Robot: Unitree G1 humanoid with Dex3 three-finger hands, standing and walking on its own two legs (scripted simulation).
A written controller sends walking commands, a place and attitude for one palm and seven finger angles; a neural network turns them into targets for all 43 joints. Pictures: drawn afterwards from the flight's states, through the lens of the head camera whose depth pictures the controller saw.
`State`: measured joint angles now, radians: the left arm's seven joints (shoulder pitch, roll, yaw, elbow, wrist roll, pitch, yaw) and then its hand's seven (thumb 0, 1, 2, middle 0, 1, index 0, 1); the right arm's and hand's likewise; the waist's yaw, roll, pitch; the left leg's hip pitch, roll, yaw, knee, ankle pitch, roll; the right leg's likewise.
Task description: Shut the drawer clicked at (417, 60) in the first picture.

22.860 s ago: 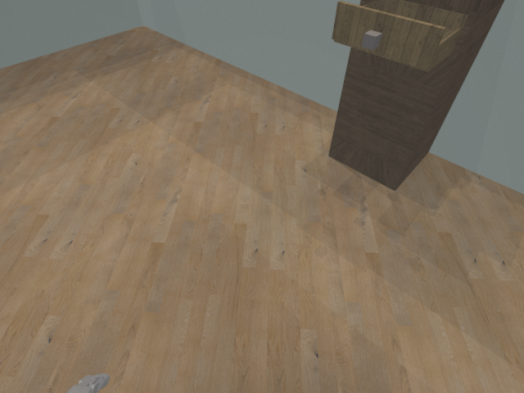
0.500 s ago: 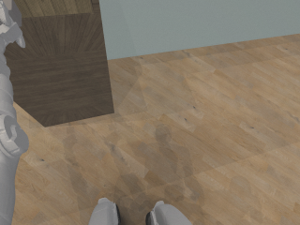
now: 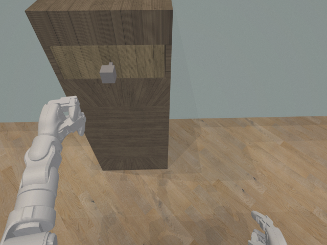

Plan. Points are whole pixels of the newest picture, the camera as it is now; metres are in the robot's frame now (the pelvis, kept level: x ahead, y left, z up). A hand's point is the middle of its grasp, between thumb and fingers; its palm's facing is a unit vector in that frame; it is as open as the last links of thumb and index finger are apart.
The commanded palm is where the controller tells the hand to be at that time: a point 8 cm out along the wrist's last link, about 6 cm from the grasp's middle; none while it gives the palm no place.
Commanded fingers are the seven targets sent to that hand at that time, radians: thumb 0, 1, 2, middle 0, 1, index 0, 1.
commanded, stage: draw the hand back to the body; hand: left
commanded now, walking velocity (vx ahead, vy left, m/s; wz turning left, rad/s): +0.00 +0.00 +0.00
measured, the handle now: (109, 70) +0.65 +0.23 +0.07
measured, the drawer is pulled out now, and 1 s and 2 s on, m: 0.00 0.00 0.00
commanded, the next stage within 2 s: step back with the hand held close in 0.84 s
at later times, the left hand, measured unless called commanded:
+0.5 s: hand (34, 176) +0.20 +0.23 +0.18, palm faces +0.34 -0.89 -0.30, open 3.3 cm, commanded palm +0.15 +0.27 +0.19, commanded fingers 0.00 0.90 0.90 -1.40 -1.60 -1.40 -1.60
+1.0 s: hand (17, 201) +0.16 +0.22 +0.19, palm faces +0.41 -0.84 -0.35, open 3.3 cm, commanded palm +0.11 +0.27 +0.20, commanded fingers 0.00 0.90 0.90 -1.40 -1.60 -1.40 -1.60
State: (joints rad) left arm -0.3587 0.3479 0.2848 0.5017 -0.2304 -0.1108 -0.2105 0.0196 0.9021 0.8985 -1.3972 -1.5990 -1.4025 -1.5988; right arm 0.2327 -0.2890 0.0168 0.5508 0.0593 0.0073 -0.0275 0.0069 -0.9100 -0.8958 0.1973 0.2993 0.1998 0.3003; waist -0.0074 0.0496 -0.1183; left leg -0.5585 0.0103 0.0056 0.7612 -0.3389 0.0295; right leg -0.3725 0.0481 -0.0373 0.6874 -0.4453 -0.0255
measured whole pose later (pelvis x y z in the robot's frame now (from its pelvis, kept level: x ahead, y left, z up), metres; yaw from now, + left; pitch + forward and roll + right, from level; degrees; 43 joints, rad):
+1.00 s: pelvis -0.02 -0.01 +0.03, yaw +0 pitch -6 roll -1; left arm 0.50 0.31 0.27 -0.42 -0.07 -0.14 0.10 0.02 0.89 0.90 -1.40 -1.60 -1.41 -1.60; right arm 0.18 -0.22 0.04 0.62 0.00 -0.09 -0.08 0.01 -0.91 -0.90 0.20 0.30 0.20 0.30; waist 0.07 0.08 0.02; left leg -0.15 0.01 0.01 0.41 -0.16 0.01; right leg 0.03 0.05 -0.03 0.34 -0.27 -0.04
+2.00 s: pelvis -0.16 +0.03 +0.01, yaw +2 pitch +2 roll -4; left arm 0.61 0.44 0.43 -0.62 -0.06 -0.28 0.14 0.02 0.89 0.90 -1.40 -1.60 -1.41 -1.60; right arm 0.18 -0.20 0.01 0.56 -0.01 -0.08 -0.07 0.01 -0.90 -0.90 0.20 0.30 0.20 0.30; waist 0.01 0.04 0.03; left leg -0.56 0.01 0.05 0.46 0.01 0.06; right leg -0.22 0.09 0.00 0.56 -0.41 -0.03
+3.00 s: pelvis -0.35 +0.05 +0.02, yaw -3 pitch -1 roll +0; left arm 0.62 0.40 0.39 -0.52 -0.02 -0.22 0.16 0.01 0.89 0.90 -1.40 -1.60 -1.41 -1.60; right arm 0.25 -0.19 0.01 0.68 -0.01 -0.06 -0.06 0.01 -0.90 -0.90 0.20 0.30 0.21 0.30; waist 0.01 0.02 0.01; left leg -0.46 0.02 0.02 0.95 -0.42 0.00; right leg -0.28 0.01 -0.12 0.58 -0.28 -0.08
